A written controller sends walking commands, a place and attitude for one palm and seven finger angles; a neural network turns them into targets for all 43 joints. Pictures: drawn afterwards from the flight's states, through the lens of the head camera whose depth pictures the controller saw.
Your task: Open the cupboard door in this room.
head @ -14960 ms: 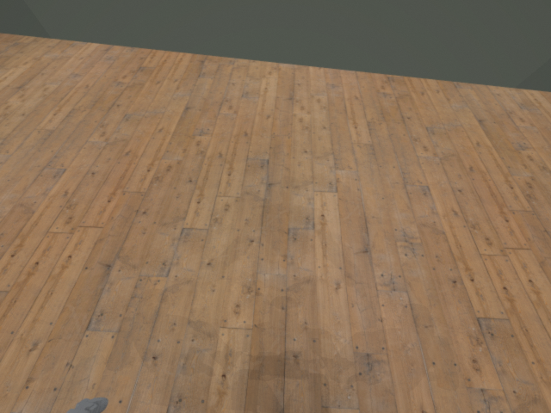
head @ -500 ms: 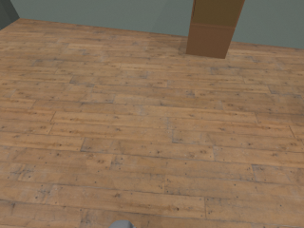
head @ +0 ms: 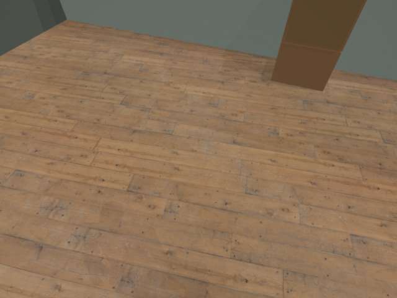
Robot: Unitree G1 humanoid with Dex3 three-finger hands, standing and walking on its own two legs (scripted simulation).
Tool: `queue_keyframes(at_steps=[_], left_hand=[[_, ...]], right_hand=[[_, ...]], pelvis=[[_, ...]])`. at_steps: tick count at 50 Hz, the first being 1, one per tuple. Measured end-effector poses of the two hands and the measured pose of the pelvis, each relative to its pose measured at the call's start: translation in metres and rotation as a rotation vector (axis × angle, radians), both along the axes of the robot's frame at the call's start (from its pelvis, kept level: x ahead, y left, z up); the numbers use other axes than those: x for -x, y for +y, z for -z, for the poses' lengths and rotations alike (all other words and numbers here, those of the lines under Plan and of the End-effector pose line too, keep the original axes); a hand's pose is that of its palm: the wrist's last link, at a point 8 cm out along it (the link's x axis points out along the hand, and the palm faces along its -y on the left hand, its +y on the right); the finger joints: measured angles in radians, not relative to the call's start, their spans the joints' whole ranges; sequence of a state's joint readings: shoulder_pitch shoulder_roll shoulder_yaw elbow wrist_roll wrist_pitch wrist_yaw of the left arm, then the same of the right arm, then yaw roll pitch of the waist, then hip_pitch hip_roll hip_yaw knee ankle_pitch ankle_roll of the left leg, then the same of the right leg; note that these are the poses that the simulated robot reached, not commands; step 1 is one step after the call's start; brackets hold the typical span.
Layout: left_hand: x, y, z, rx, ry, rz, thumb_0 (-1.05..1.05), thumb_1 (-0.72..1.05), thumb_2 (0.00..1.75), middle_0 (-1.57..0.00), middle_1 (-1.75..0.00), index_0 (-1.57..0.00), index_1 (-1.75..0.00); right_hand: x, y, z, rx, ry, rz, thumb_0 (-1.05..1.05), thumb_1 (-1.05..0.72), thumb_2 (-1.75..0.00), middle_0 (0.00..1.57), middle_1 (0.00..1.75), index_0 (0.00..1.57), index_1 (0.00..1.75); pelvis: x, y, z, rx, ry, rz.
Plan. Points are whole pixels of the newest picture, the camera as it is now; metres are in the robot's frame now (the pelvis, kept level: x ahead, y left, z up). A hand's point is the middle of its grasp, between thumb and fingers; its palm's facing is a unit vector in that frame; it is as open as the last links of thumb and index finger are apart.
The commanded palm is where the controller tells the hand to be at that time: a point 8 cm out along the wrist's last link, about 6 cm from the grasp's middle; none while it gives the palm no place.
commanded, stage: turn or walk to find it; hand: left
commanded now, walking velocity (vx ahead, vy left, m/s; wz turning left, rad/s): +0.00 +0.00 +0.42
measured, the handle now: out of the picture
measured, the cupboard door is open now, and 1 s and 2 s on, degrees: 0 0 0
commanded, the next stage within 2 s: stand and wait in 0.46 s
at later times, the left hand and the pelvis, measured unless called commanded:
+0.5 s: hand out of the picture -0.04 +0.25 -0.19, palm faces +0.25 -0.94 -0.23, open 7.4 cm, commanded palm none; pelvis -0.04 +0.04 -0.01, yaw +12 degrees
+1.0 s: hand out of the picture -0.05 +0.19 -0.16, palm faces +0.34 -0.91 -0.24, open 7.3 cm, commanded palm none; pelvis -0.04 +0.00 +0.00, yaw +18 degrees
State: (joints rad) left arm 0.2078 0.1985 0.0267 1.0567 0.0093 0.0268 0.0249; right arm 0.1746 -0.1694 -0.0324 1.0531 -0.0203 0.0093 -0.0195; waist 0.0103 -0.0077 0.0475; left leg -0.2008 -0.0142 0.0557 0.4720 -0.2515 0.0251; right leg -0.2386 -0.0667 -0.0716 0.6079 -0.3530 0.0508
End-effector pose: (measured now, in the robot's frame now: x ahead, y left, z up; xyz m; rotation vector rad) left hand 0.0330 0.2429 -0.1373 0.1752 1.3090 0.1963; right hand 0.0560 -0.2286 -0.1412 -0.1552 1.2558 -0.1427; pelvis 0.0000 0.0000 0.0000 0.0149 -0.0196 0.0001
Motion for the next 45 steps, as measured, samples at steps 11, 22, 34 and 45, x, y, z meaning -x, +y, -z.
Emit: queue_keyframes(at_steps=[11,22,34,45], left_hand=[[0.042,-0.020,-0.003,0.013,-0.011,-0.091,0.00,0.91,0.90,-0.20,-0.30,-0.20,-0.30],[0.093,0.038,0.026,0.025,0.040,-0.211,0.00,0.91,0.90,-0.20,-0.30,-0.20,-0.30],[0.076,0.058,-0.006,-0.022,-0.046,-0.224,0.00,0.91,0.90,-0.20,-0.30,-0.20,-0.30],[0.079,-0.002,-0.009,-0.011,-0.073,-0.232,0.00,0.91,0.90,-0.20,-0.30,-0.20,-0.30]], right_hand=[[0.013,-0.016,0.006,-0.003,0.087,-0.053,0.00,-0.92,-0.90,0.20,0.30,0.20,0.30],[-0.010,0.020,-0.004,0.081,0.024,-0.189,0.00,-0.91,-0.90,0.19,0.30,0.20,0.30],[-0.013,0.049,-0.015,0.036,-0.007,-0.238,0.00,-0.92,-0.90,0.20,0.30,0.21,0.30],[0.003,0.021,0.013,-0.030,0.068,-0.222,0.00,-0.92,-0.90,0.20,0.30,0.20,0.30]], pelvis=[[0.016,-0.006,0.000,0.004,-0.005,-0.097],[0.035,0.030,0.015,0.023,0.007,-0.188],[0.039,0.035,-0.006,0.029,0.013,-0.237],[0.036,0.006,0.001,-0.006,-0.006,-0.270]])
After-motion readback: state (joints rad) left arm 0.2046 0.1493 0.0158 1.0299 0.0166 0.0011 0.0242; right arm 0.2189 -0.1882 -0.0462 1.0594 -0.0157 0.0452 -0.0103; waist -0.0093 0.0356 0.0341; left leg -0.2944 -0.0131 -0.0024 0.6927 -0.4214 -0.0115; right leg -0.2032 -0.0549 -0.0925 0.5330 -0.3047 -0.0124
